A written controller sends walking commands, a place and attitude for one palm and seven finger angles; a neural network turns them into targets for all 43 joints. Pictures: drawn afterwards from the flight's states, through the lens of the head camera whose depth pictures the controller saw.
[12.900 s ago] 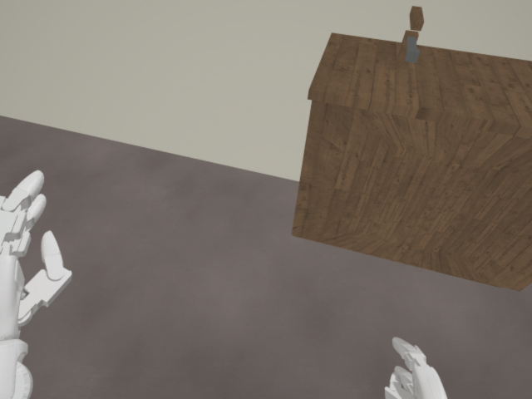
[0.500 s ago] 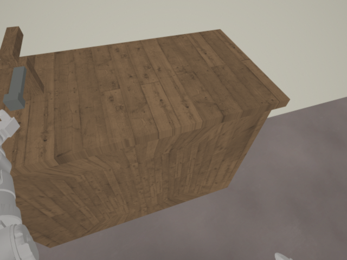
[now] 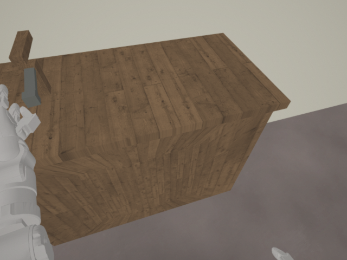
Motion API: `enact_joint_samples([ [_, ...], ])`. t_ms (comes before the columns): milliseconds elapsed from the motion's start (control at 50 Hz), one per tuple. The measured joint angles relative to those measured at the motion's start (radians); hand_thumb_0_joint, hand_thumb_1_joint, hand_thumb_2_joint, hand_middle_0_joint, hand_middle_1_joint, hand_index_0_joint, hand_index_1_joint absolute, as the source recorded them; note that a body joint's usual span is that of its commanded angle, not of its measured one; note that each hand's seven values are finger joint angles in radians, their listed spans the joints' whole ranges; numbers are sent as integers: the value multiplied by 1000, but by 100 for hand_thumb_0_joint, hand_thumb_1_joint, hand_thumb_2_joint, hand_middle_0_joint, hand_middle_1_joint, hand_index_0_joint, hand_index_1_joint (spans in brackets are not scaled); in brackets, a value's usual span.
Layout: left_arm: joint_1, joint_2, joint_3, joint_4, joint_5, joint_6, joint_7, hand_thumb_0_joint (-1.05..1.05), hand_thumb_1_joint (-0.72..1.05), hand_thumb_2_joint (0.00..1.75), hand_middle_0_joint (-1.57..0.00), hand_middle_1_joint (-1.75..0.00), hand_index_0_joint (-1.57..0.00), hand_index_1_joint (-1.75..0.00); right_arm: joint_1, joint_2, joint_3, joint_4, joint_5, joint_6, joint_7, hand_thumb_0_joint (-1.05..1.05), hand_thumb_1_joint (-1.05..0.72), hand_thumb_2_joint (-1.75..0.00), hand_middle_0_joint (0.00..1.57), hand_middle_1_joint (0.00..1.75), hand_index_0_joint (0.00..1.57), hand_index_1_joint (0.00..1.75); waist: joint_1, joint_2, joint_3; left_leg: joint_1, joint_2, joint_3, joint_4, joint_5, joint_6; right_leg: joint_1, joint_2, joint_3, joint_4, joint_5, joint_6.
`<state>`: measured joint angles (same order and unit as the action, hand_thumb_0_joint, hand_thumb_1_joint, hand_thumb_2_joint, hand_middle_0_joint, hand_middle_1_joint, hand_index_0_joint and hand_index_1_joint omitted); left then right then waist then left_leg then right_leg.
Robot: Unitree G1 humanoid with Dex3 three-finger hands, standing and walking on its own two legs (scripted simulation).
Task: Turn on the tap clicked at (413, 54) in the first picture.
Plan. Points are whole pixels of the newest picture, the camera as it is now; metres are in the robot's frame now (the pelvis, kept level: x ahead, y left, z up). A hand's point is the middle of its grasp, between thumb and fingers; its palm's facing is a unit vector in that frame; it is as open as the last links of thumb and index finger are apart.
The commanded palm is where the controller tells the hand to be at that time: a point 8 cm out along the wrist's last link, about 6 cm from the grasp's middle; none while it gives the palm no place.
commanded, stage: push the lever round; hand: left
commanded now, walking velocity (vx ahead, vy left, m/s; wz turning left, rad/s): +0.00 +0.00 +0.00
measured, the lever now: (31, 98) +0.43 +0.36 +0.14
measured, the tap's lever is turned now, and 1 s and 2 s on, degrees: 7 34 57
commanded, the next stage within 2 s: none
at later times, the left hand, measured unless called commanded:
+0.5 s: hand (57, 112) +0.41 +0.29 +0.12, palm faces +0.66 -0.75 -0.06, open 7.7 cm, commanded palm +0.36 +0.32 +0.13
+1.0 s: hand (73, 104) +0.44 +0.27 +0.12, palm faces +0.75 -0.66 -0.07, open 7.8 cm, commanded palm +0.39 +0.29 +0.13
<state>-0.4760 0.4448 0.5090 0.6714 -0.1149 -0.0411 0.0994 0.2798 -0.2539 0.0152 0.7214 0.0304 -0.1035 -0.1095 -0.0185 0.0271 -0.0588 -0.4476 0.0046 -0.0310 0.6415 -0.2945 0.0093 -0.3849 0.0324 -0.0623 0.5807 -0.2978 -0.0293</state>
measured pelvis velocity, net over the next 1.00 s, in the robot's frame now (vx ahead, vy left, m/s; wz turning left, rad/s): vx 0.00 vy -0.01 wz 0.00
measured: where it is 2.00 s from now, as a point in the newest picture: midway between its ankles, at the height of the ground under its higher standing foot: outside the picture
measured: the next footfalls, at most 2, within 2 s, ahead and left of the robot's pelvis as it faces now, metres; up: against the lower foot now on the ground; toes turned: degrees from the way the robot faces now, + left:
none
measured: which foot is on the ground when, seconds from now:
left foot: down 0.00-1.00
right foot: down 0.00-1.00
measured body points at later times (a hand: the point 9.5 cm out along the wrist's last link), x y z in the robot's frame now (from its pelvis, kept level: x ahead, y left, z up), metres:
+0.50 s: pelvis +0.00 -0.01 +0.00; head +0.02 -0.01 +0.45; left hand +0.37 +0.33 +0.13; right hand +0.09 -0.27 -0.12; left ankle +0.02 +0.11 -0.73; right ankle +0.00 -0.10 -0.73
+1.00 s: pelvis +0.00 -0.01 +0.00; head +0.02 -0.01 +0.45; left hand +0.39 +0.30 +0.13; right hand +0.07 -0.27 -0.13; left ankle +0.02 +0.11 -0.73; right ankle +0.00 -0.10 -0.73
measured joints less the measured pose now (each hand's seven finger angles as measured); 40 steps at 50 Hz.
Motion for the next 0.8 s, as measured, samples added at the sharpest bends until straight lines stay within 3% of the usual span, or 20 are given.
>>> enact_joint_samples([
  [800, -159, -126, -47, 129, 122, 0, 371, -1, 88, 92, -16, -15, -16, -15, -8, 12, -19, 39, -49, 61, 29, 1, -91, -90, 20, 30, 20, 30, -40, 5, -21, -18, 5, -5, 0, 6, -11, -24, 5, -4, 14, -3, -11],
])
